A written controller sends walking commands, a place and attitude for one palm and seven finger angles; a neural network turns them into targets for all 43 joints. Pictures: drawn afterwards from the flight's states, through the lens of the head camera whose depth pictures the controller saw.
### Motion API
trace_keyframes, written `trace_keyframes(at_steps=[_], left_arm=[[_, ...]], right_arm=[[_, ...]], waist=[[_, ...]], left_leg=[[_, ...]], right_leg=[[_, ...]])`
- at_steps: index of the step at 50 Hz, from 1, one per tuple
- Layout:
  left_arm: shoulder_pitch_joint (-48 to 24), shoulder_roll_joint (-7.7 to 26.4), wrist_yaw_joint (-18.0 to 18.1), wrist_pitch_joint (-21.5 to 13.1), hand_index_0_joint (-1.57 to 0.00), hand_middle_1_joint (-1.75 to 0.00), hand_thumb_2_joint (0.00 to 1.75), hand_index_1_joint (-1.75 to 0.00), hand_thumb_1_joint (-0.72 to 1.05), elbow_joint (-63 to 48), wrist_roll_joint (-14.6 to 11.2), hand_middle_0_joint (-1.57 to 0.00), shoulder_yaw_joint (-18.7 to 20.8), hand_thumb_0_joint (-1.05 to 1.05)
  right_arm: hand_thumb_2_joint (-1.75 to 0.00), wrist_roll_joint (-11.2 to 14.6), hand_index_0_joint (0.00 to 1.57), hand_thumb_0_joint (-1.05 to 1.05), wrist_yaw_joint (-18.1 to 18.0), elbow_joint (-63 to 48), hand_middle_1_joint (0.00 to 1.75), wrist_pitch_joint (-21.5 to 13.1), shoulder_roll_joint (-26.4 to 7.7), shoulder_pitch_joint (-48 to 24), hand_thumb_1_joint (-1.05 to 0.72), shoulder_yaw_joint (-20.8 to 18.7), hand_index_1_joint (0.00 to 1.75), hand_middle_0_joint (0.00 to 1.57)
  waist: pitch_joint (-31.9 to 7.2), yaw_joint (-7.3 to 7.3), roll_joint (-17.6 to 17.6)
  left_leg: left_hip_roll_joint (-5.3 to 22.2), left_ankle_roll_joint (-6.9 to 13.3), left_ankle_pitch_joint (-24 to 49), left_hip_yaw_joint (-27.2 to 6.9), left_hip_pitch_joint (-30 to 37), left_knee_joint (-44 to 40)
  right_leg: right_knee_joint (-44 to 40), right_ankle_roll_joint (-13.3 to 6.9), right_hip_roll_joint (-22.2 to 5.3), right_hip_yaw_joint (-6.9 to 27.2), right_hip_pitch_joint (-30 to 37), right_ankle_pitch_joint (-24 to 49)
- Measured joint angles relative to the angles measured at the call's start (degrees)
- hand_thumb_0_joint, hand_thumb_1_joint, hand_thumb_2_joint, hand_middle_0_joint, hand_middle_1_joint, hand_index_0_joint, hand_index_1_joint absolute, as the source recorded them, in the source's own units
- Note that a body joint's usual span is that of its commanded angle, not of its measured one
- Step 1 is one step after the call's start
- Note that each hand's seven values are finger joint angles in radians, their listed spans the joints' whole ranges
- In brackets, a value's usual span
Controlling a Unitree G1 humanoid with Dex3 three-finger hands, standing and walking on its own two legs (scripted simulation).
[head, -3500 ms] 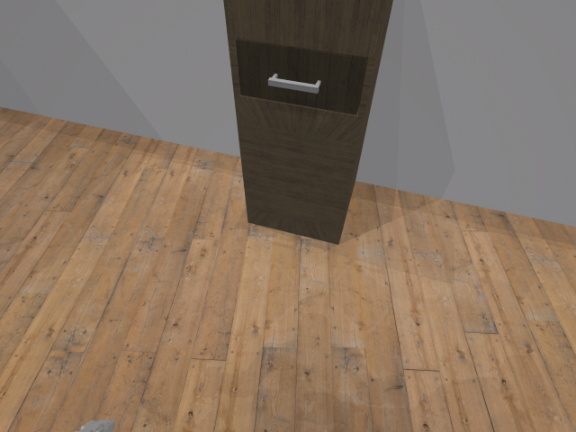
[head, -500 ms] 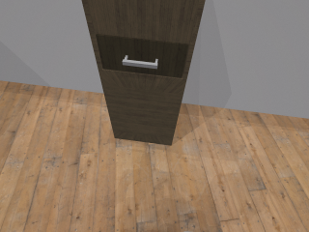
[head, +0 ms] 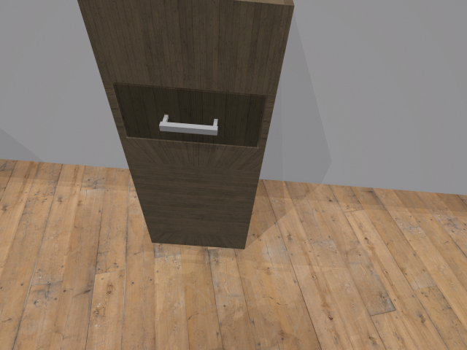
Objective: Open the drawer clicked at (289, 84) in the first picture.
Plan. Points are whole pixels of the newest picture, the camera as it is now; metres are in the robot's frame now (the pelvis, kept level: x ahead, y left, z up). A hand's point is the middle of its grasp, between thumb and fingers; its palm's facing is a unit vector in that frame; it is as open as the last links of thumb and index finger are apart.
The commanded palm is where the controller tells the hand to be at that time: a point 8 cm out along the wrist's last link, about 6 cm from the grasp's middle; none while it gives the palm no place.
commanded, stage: take the last steps up to it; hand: left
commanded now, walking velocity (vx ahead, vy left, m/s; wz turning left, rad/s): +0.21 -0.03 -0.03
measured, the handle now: (189, 124) +0.66 +0.16 -0.01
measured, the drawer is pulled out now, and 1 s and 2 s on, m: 0.00 0.00 0.00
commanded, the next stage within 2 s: come to a stop and stand still in 0.20 s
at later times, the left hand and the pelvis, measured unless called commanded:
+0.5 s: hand (169, 323) +0.20 +0.13 -0.15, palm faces +0.05 -0.97 -0.24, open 7.2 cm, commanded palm none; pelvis +0.13 -0.05 +0.01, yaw +1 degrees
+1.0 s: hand out of the picture +0.10 +0.19 -0.16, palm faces +0.10 -0.98 -0.18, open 7.4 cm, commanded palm none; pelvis +0.11 +0.00 +0.02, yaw +2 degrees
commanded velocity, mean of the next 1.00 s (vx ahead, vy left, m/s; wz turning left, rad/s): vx -0.01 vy -0.02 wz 0.00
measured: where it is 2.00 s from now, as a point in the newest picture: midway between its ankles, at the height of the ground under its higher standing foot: outside the picture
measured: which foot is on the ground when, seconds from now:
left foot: down 0.00-0.36, up 0.38-0.76, down 0.78-1.00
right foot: up 0.00-0.34, down 0.36-0.80, up 0.82-1.00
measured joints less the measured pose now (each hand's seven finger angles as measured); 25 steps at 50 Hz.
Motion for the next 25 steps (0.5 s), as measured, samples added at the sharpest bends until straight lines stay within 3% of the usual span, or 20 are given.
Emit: trace_keyframes(at_steps=[3,5,9,14,18,21,25], left_arm=[[-1.2,0.4,-0.3,0.7,-0.20,-0.30,0.90,-0.30,0.91,0.3,0.3,-0.20,0.3,0.01],[-2.7,0.7,-0.4,0.7,-0.20,-0.30,0.90,-0.30,0.91,-0.5,0.5,-0.20,0.5,0.01],[-5.8,0.4,-0.4,0.3,-0.20,-0.30,0.90,-0.30,0.91,-3.1,0.4,-0.20,0.5,0.01],[-9.0,0.6,0.0,0.3,-0.20,-0.30,0.90,-0.30,0.93,-4.7,0.5,-0.20,0.8,0.01],[-9.9,0.5,0.0,-0.8,-0.20,-0.30,0.90,-0.30,0.92,-5.5,0.6,-0.20,0.5,0.01],[-11.0,-1.3,0.9,-1.7,-0.20,-0.30,0.90,-0.30,0.92,-4.7,0.2,-0.20,-0.3,0.01],[-12.4,-1.6,2.4,-1.3,-0.20,-0.30,0.90,-0.30,0.94,-5.1,0.1,-0.20,-0.4,0.00]], right_arm=[[-0.90,0.1,0.20,0.00,-1.2,0.1,0.30,-0.4,0.7,1.0,-0.92,0.2,0.30,0.20],[-0.90,0.2,0.20,0.00,-1.5,1.0,0.30,-0.6,1.1,2.3,-0.92,0.5,0.30,0.20],[-0.90,0.4,0.20,0.00,-1.6,3.3,0.30,-0.2,1.8,4.9,-0.92,0.9,0.30,0.20],[-0.90,0.2,0.20,0.00,-1.2,5.4,0.30,0.8,2.6,6.9,-0.91,0.6,0.30,0.20],[-0.90,0.5,0.20,0.00,-1.0,6.5,0.30,1.7,2.9,8.5,-0.90,0.5,0.30,0.20],[-0.90,1.2,0.20,0.00,-1.4,7.2,0.30,3.1,1.9,7.6,-0.90,0.6,0.30,0.20],[-0.90,1.7,0.19,0.00,-2.0,6.4,0.30,4.5,1.6,4.5,-0.90,0.5,0.30,0.20]], waist=[[-0.2,-0.58,-0.3],[-0.3,-0.66,-0.3],[-0.4,-0.44,0.6],[0.3,-1.50,1.6],[0.4,-1.87,2.1],[1.0,-2.30,5.1],[1.3,-1.46,4.8]], left_leg=[[-0.6,0.7,-0.8,1.4,3.3,-2.8],[-1.3,0.6,0.5,1.7,6.0,-6.9],[-1.9,0.4,2.0,2.0,10.7,-13.2],[-1.9,-1.0,0.1,2.1,13.9,-14.0],[-1.2,-3.0,-5.2,1.9,14.0,-8.1],[0.2,-2.6,-12.5,-1.9,10.6,0.5],[-1.0,-2.7,-14.5,-4.5,5.1,8.2]], right_leg=[[17.9,-0.9,-0.3,-0.5,-8.9,2.5],[20.4,-0.6,-1.4,-1.5,-13.1,5.7],[12.0,0.7,-3.3,-2.8,-16.7,8.9],[-0.8,1.2,-4.2,-3.6,-15.7,11.0],[-10.9,0.7,-3.5,-4.3,-10.5,17.5],[-8.6,-1.3,-1.9,-6.6,-9.6,15.0],[-11.7,-2.1,-1.5,-7.9,-7.6,14.5]])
